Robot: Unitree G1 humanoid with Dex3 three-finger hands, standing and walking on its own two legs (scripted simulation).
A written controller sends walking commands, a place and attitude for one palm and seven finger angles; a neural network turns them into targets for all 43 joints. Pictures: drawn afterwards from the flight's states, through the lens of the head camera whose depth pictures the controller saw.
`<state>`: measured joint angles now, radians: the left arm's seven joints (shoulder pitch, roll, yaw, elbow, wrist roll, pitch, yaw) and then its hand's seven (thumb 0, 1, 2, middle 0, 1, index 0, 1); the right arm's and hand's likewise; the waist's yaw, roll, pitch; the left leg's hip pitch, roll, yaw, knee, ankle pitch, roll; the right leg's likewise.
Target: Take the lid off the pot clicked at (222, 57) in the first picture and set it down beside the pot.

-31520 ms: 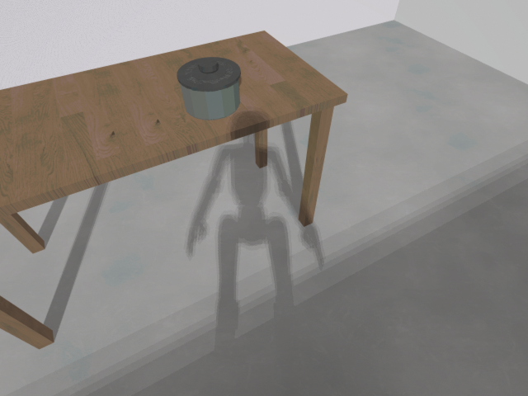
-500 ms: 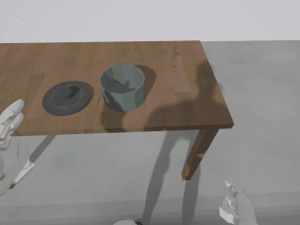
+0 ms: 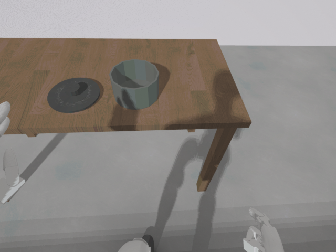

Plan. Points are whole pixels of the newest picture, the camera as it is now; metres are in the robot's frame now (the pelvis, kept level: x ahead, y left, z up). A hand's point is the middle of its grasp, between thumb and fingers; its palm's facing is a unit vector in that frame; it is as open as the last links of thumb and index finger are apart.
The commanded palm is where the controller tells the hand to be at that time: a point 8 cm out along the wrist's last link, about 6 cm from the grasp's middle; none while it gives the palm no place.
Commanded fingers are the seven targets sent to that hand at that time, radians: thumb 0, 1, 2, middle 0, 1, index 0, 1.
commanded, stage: step back with the hand held close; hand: left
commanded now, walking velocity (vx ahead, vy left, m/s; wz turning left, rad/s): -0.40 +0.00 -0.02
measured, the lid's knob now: (72, 89) +0.60 +0.39 -0.02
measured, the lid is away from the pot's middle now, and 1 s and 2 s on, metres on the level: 0.22 0.22 0.22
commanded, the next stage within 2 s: stop stepping back and stand still in 0.22 s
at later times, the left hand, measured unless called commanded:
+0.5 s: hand out of the picture +0.07 +0.21 +0.17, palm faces +0.18 -0.83 -0.52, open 7.4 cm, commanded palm +0.02 +0.27 +0.19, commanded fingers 0.00 0.90 0.90 -0.20 -0.30 -0.20 -0.30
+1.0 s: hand out of the picture +0.00 +0.21 +0.18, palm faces +0.34 -0.82 -0.46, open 7.4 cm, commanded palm -0.05 +0.26 +0.19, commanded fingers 0.00 0.90 0.90 -0.20 -0.30 -0.20 -0.30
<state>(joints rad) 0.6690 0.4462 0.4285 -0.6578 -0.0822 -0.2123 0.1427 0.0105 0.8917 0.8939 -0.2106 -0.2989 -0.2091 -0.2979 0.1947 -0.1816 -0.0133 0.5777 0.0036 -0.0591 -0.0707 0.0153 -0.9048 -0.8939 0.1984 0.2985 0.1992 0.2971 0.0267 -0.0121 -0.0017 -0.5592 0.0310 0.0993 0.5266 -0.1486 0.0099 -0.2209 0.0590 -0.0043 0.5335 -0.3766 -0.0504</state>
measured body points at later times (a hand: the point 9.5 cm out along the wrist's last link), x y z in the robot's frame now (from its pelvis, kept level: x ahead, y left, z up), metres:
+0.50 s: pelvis -0.13 +0.00 +0.01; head -0.10 +0.00 +0.45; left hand +0.05 +0.25 +0.20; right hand +0.01 -0.26 -0.08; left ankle -0.06 +0.11 -0.68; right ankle -0.07 -0.10 -0.72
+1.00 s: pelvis -0.18 -0.02 +0.02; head -0.19 -0.04 +0.47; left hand -0.03 +0.25 +0.21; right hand -0.04 -0.25 -0.08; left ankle -0.15 +0.13 -0.68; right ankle -0.14 -0.07 -0.72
